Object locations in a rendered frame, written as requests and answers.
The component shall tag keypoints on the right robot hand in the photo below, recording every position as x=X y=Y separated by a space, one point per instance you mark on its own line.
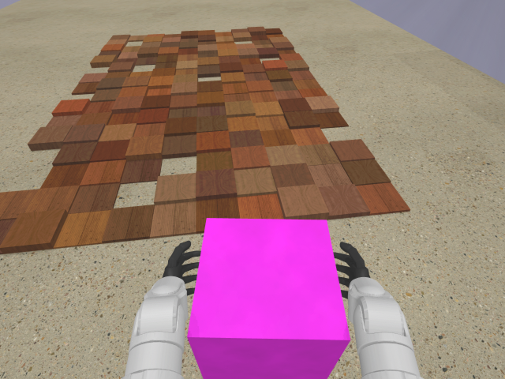
x=356 y=267

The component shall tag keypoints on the robot left forearm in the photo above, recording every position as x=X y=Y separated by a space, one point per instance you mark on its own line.
x=158 y=337

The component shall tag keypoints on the robot right forearm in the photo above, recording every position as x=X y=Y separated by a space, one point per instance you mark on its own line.
x=383 y=340

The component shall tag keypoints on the carton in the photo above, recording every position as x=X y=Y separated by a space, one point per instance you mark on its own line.
x=267 y=302

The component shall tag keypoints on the left robot hand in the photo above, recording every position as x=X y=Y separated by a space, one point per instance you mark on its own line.
x=175 y=267

